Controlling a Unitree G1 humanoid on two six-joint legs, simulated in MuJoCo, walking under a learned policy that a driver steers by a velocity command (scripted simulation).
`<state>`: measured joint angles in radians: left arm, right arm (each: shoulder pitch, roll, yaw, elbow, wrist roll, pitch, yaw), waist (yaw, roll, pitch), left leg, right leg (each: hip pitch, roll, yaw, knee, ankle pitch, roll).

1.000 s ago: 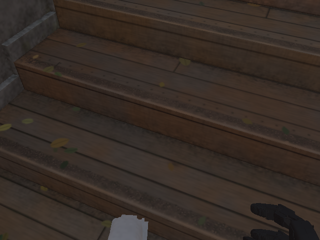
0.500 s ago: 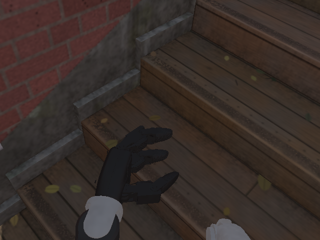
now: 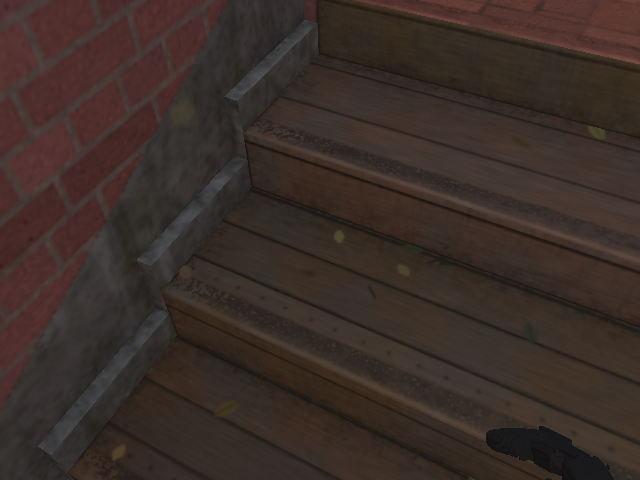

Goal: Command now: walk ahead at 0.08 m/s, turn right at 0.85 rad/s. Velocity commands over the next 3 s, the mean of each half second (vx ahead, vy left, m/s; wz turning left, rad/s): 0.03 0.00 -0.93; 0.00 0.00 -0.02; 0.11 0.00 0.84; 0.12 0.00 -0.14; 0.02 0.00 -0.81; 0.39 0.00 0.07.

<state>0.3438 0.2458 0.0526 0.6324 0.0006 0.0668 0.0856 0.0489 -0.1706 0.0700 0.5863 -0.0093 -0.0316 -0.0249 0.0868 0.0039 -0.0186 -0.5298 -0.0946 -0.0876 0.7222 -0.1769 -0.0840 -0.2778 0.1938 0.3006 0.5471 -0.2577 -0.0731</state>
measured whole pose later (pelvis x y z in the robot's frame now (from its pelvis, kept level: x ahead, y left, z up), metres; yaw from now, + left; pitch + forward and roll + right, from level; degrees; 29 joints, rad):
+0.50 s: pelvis +0.00 -0.03 -0.01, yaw -27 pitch +2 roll +0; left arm 0.08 0.22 0.00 0.50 -0.02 0.09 0.03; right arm 0.18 -0.29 -0.05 0.64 -0.02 0.03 -0.06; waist -0.03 -0.01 0.00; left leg -0.33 0.22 0.25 0.57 -0.24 -0.07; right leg -0.56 -0.12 -0.04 1.05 -0.27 0.06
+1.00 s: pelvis -0.03 -0.07 +0.00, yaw -22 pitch +3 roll +1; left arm 0.11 0.19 0.03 0.58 0.03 0.04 0.07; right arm 0.19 -0.21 -0.04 0.65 0.02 0.08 -0.02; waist 0.01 -0.02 0.00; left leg -0.46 0.05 0.06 0.95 -0.47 -0.11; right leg -0.30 -0.09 -0.20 0.56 -0.31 -0.03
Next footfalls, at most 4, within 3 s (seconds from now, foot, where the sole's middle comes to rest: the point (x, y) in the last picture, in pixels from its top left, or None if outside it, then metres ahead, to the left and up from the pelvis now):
0.04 left None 0.13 0.11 -0.77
0.54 right None -0.05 -0.18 -0.77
1.10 left None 0.02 0.06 -0.77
1.78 right None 0.20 -0.20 -0.62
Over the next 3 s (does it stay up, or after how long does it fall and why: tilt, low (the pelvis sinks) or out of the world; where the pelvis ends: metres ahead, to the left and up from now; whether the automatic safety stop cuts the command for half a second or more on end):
stays up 0.33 -0.19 0.16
